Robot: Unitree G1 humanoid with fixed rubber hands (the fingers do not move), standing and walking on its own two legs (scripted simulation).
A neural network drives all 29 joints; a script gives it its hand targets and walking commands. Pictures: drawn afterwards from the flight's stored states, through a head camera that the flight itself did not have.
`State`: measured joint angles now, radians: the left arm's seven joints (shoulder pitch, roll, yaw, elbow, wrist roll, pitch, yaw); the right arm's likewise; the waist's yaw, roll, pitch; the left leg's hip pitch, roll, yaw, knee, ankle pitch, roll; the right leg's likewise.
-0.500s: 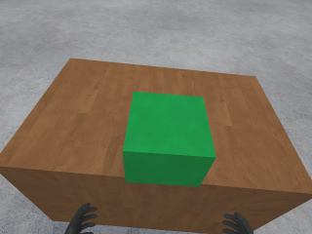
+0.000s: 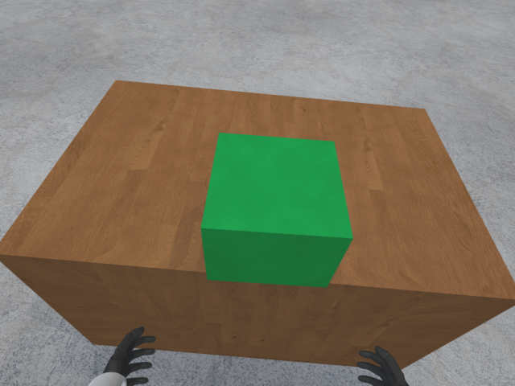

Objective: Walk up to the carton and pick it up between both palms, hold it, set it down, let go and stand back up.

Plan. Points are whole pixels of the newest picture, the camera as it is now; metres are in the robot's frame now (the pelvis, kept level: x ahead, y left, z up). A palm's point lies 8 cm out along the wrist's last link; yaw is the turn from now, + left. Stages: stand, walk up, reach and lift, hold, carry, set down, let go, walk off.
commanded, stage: set down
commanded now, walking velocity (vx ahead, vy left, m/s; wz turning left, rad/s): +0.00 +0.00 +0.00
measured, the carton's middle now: (272, 209) +0.48 -0.02 -0.04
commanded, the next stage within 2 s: let go in 1.40 s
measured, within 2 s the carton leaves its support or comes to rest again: neither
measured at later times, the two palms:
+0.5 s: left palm out of the picture +0.16 +0.22 -0.12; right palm out of the picture +0.14 -0.22 -0.12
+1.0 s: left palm (114, 371) +0.18 +0.22 -0.10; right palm out of the picture +0.17 -0.22 -0.09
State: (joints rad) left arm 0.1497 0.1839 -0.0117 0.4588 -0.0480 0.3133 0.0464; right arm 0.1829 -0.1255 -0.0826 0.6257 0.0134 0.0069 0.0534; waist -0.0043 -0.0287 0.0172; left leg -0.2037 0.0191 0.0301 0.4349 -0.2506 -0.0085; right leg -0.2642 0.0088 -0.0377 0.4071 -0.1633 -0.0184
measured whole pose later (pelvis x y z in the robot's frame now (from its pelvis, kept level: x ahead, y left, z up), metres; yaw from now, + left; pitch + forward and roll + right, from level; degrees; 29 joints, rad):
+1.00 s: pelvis +0.00 +0.00 +0.00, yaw -1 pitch +1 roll -1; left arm 0.08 0.21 0.01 0.40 0.05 0.52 0.01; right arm 0.00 -0.12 -0.10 0.79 0.00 0.08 0.03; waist 0.00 -0.05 0.06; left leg -0.23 0.03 0.04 0.50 -0.29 0.00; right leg -0.28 0.02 -0.03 0.45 -0.18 -0.02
